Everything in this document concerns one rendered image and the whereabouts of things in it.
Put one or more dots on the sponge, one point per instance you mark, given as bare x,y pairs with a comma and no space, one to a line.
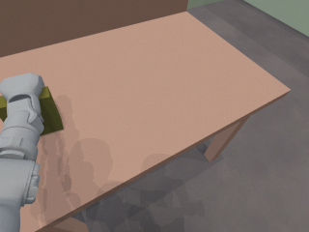
52,120

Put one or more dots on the left robot hand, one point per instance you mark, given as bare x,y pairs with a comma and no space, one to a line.
27,82

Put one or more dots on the robot left upper arm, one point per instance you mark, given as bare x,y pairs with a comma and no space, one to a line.
19,184

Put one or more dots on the left robot forearm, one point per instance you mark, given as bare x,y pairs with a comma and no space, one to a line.
22,128

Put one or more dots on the table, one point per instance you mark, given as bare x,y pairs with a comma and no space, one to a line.
137,83

